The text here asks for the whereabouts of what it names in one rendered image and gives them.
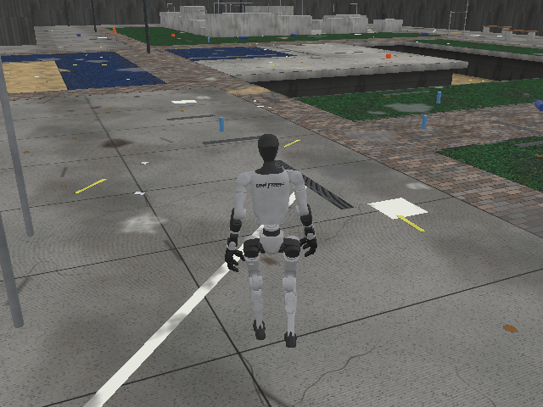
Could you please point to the right robot upper arm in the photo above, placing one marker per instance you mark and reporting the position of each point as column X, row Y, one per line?
column 296, row 178

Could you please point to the robot right foot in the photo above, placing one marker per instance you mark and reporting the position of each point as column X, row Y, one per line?
column 290, row 340

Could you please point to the left robot upper arm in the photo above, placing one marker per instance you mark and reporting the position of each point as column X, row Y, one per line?
column 242, row 181

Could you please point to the right robot forearm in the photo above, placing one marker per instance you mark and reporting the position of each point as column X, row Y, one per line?
column 307, row 224

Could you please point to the robot right hand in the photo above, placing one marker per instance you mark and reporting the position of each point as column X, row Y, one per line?
column 309, row 243

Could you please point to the left robot forearm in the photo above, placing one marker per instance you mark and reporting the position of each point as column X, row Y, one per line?
column 234, row 231

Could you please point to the left robot thigh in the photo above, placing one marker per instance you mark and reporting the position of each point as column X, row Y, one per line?
column 252, row 259

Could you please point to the robot left hand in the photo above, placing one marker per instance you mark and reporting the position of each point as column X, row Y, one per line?
column 230, row 261

